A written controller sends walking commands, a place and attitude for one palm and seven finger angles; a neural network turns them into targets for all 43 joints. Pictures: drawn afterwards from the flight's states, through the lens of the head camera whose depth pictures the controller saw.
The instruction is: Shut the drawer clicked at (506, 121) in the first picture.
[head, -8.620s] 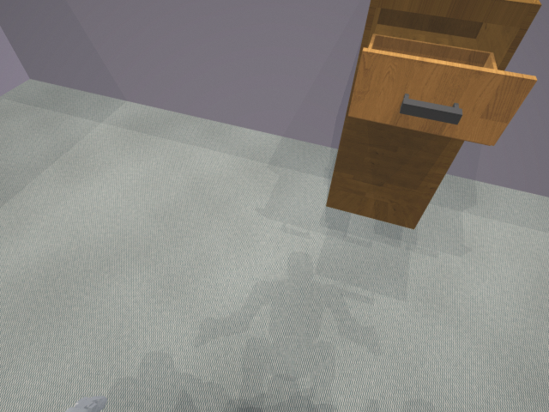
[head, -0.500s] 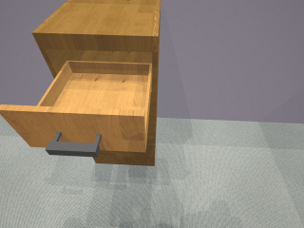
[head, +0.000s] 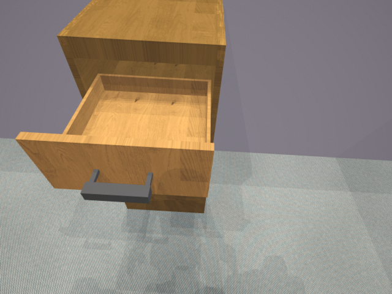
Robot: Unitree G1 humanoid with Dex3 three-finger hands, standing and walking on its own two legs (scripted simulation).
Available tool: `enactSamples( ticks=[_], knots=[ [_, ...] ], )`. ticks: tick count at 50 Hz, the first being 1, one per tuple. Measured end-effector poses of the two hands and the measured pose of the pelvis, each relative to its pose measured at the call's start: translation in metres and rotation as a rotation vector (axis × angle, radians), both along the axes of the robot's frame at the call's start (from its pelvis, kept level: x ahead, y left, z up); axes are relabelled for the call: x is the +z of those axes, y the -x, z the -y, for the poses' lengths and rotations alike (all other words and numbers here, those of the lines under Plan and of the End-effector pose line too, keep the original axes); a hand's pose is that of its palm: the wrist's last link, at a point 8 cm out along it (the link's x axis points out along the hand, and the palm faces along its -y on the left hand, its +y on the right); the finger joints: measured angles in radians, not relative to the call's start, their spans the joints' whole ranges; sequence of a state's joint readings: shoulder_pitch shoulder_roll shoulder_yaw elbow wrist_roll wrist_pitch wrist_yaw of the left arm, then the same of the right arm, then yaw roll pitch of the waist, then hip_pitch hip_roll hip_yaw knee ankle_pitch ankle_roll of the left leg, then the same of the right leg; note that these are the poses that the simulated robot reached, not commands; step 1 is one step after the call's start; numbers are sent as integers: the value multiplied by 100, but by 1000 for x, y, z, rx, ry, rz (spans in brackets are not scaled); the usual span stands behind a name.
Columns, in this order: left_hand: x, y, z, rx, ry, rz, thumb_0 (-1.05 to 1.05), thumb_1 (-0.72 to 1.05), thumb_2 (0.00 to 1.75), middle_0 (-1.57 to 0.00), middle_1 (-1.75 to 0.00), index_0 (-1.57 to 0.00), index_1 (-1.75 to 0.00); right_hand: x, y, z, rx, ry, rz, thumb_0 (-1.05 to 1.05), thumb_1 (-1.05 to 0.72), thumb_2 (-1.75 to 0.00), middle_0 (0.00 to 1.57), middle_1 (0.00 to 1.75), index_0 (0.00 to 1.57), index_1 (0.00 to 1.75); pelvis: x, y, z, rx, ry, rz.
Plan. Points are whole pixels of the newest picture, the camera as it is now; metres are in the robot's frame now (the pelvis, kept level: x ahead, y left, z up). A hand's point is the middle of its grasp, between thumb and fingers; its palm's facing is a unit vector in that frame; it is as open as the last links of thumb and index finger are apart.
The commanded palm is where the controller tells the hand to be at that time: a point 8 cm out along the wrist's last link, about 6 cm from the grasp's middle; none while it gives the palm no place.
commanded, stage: look again from close up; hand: left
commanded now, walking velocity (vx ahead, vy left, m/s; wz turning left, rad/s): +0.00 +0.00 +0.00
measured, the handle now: (120, 183) +0.32 +0.19 +0.04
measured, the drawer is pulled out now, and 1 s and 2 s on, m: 0.30 0.30 0.30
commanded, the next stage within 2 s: raise the hand and make a fist in 0.02 s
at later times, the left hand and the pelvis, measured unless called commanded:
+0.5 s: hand out of the picture +0.12 +0.17 -0.03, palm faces +0.05 -1.00 -0.04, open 6.4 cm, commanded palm +0.09 +0.23 -0.01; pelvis -0.04 -0.03 -0.06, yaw +1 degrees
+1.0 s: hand (97, 280) +0.14 +0.17 +0.04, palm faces +0.07 -0.99 -0.08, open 3.7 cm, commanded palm +0.09 +0.22 +0.06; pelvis -0.02 -0.03 -0.04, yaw +2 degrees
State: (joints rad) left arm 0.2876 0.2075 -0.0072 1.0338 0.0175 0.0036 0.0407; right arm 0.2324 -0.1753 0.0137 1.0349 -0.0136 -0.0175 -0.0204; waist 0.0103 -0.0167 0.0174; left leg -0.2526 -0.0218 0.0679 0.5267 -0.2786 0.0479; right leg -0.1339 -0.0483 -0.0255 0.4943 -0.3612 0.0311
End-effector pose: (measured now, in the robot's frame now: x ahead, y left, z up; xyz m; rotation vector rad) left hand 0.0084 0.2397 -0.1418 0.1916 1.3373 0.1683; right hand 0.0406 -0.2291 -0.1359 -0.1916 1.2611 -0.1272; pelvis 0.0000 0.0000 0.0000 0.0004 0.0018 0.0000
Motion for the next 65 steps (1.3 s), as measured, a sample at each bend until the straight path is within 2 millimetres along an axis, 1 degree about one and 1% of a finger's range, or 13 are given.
enactSamples(
  ticks=[7,8,14,16,18,20,24,29,34,41,48,56,65],
  knots=[
    [0,2,-3,-5,-3,-25,1,91,89,-20,-30,-19,-30,-2,13,-3,-11,-3,-55,0,-91,-90,20,30,20,30,1,-3,-4,-3,1,-3],
    [6,-7,-3,49,3,25,1,91,89,-20,-30,-20,-30,0,12,-2,-21,-1,-30,0,-91,-90,20,30,20,30,0,-2,-4,2,4,-9],
    [116,-121,1,45,-39,813,2,91,89,-24,-34,-23,-34,20,-29,9,-14,24,350,1,-91,-90,20,30,20,30,-7,8,2,26,-28,-42],
    [142,-144,7,6,-4,1021,2,91,89,-26,-36,-25,-37,23,-48,16,-2,23,441,1,-90,-90,20,30,20,30,-13,13,4,24,-17,-68],
    [155,-151,15,-50,50,1176,1,91,89,-29,-40,-28,-40,27,-68,23,4,26,523,1,-90,-90,20,30,20,30,-21,18,9,12,-12,-103],
    [144,-141,17,-83,94,1227,1,91,89,-32,-43,-28,-41,31,-87,32,16,31,602,1,-90,-90,20,30,20,30,-32,24,15,4,-11,-136],
    [121,-102,20,-142,134,1227,1,90,89,-40,-51,-34,-49,41,-119,44,84,60,728,1,-90,-90,20,30,20,30,-53,34,25,10,-2,-169],
    [130,-67,18,-78,61,1286,2,90,89,-50,-61,-46,-60,43,-141,43,158,73,799,1,-90,-90,20,30,20,30,-66,41,35,46,22,-165],
    [149,-83,24,-135,66,1364,2,90,90,-59,-72,-58,-72,32,-137,30,192,29,773,1,-90,-90,20,30,20,30,-66,44,42,66,38,-154],
    [169,-120,32,-199,134,1269,2,90,89,-73,-87,-72,-87,22,-105,23,84,-36,680,1,-90,-90,21,30,20,30,-48,33,43,45,18,-135],
    [186,-112,14,-150,79,1252,2,90,89,-87,-102,-86,-103,24,-87,37,27,3,609,1,-90,-90,21,30,20,30,-37,20,35,29,7,-127],
    [200,-98,21,-168,116,1295,2,90,90,-103,-120,-102,-120,42,-109,35,81,44,695,1,-90,-90,20,30,20,30,-34,17,20,40,19,-113],
    [227,-106,25,-184,106,1367,2,90,89,-121,-139,-121,-139,68,-145,-9,139,-44,839,1,-90,-90,20,30,20,30,-30,16,10,41,23,-80]
  ],
)
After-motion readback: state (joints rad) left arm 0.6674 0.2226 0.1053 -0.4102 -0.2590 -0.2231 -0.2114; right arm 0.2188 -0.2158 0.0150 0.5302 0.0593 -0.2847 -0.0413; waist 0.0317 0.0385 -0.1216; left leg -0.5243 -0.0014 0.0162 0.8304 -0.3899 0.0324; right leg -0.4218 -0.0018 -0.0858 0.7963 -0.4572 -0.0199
